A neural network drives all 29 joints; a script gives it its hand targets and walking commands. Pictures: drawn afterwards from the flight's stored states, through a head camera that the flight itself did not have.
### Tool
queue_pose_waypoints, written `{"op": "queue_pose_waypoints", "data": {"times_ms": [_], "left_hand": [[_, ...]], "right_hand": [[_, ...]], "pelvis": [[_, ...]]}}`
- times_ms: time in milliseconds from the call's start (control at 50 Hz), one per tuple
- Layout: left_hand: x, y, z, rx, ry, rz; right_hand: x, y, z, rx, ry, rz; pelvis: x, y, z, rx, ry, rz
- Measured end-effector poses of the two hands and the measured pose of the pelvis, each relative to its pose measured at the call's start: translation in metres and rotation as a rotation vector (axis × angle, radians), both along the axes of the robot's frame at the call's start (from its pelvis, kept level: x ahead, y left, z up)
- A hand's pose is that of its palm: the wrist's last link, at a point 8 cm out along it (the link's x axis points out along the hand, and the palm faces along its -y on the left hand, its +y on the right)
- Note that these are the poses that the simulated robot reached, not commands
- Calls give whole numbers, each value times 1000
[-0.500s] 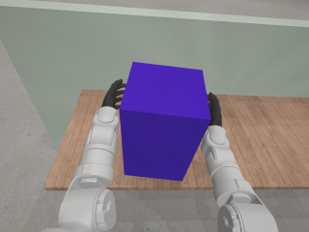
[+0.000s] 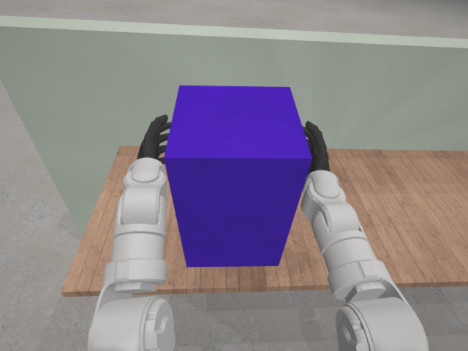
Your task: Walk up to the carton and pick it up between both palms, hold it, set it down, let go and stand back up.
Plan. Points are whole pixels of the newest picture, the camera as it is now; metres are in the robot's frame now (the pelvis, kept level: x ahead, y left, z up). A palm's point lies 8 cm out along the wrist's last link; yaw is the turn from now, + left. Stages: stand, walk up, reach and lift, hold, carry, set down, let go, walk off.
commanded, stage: reach and lift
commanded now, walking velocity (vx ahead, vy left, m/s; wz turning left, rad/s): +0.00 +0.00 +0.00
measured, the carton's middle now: (233, 184) +0.38 -0.01 +0.11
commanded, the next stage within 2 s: hold in 1.06 s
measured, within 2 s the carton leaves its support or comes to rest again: neither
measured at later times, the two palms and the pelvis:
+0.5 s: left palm (143, 150) +0.37 +0.14 +0.20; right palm (314, 156) +0.37 -0.14 +0.19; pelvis +0.00 +0.00 +0.00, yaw +0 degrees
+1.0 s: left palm (139, 142) +0.37 +0.14 +0.22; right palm (317, 147) +0.37 -0.14 +0.21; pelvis +0.00 +0.00 +0.00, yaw +1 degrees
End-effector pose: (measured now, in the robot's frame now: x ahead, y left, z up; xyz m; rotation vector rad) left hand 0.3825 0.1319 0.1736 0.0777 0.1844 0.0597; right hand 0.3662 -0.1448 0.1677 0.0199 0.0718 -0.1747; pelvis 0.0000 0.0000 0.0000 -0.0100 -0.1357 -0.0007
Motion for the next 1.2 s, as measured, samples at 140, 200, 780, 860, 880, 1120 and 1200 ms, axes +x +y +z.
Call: {"op": "queue_pose_waypoints", "data": {"times_ms": [140, 200, 780, 860, 880, 1120, 1200], "left_hand": [[-5, 5, 15, -3, -8, 18], [-5, 7, 19, -4, -7, 23], [-11, 6, 37, -12, -20, 47], [-11, 7, 40, -15, -22, 48], [-11, 8, 41, -15, -22, 48], [-13, 10, 51, -14, -26, 47], [-13, 9, 54, -14, -27, 47]], "right_hand": [[0, 5, 12, -3, -8, 15], [1, 7, 17, -4, -7, 20], [2, 6, 36, -18, -21, 45], [2, 7, 39, -16, -23, 46], [2, 7, 40, -16, -23, 46], [1, 9, 50, -7, -27, 46], [0, 9, 53, -5, -28, 46]], "pelvis": [[-3, 1, 0, 1, -12, 0], [-4, 1, -1, 1, -14, 2], [-4, -4, -1, -1, -32, 9], [-4, -5, -1, -1, -32, 10], [-4, -5, -1, -1, -32, 10], [-5, -3, -1, -2, -31, 11], [-5, -3, -1, -3, -31, 11]]}}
